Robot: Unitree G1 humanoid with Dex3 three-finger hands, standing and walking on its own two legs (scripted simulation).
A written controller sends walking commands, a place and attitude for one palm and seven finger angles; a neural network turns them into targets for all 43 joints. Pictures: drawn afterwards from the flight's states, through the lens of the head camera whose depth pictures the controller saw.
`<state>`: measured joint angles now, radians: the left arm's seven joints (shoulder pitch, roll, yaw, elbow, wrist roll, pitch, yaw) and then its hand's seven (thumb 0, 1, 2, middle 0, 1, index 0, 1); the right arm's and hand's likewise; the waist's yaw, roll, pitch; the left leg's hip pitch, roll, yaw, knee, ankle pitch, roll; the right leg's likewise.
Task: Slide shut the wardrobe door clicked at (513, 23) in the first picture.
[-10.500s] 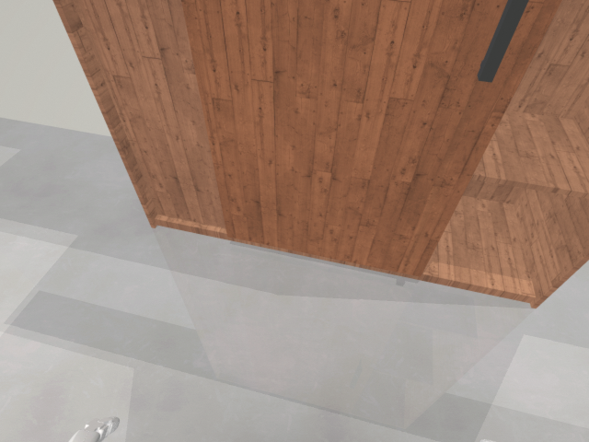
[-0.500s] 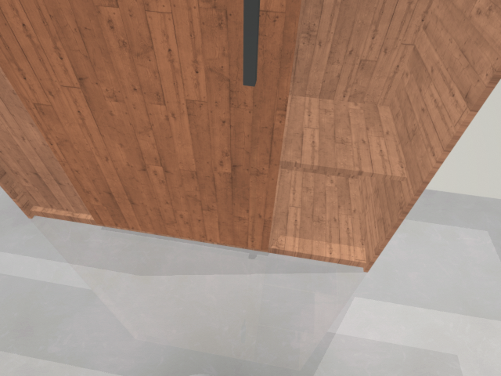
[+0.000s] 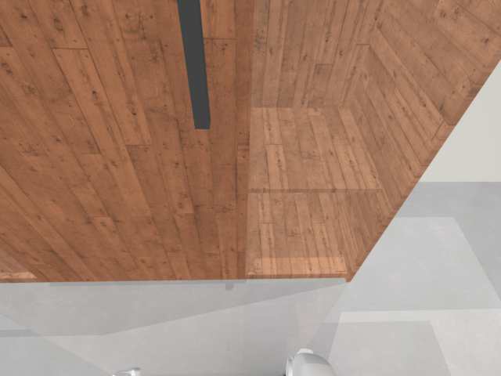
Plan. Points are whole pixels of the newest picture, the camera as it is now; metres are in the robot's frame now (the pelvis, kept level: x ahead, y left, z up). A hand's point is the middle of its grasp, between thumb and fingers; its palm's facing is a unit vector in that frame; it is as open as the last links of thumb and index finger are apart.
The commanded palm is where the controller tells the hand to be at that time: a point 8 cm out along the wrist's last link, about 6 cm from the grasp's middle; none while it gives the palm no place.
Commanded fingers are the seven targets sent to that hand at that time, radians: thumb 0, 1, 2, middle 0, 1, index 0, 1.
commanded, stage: come to a stop and stand still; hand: left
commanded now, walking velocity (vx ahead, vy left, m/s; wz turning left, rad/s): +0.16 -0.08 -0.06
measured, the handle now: (194, 31) +0.55 +0.11 +0.27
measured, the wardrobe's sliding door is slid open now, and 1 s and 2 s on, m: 0.43 0.43 0.43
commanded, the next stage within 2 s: look again from close up in 1.56 s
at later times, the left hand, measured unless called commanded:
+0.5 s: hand out of the picture +0.13 +0.17 -0.16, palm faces +0.06 -0.96 -0.26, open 7.3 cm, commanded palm none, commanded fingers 0.00 0.90 0.90 -0.20 -0.30 -0.20 -0.30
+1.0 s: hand out of the picture +0.04 +0.25 -0.18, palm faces +0.01 -0.98 -0.20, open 7.4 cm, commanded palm none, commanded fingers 0.00 0.90 0.90 -0.20 -0.30 -0.20 -0.30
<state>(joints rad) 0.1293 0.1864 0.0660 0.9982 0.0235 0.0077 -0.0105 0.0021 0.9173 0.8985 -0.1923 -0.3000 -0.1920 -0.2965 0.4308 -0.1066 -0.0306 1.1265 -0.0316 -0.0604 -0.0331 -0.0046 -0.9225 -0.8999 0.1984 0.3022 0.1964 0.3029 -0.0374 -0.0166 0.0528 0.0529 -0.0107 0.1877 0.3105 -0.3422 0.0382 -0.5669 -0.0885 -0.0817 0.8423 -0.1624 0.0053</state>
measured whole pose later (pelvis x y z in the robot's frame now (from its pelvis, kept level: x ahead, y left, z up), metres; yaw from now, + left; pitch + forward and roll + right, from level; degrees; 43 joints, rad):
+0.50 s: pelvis +0.05 -0.02 +0.00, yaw +0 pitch +0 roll +1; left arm 0.14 0.15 0.05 0.99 0.03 0.02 0.03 0.00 0.92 0.90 -0.20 -0.30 -0.20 -0.30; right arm 0.14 -0.21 -0.08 1.00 -0.02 0.05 -0.01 0.00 -0.92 -0.90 0.20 0.30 0.19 0.30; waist 0.03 0.03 0.08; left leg -0.41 0.02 -0.01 0.96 -0.43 -0.05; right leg -0.38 -0.06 -0.12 0.48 -0.11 -0.05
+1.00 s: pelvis +0.01 +0.08 -0.01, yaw -2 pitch -2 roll +0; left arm 0.32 0.15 0.00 0.96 0.01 0.02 0.04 0.01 0.91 0.90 -0.20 -0.30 -0.20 -0.30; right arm 0.30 -0.17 -0.02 0.97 -0.02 0.01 -0.03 0.01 -0.93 -0.90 0.20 0.30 0.20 0.30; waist 0.00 0.01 0.03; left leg -0.18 -0.07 0.14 0.54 -0.33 0.12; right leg -0.31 -0.05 -0.04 0.56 -0.22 0.02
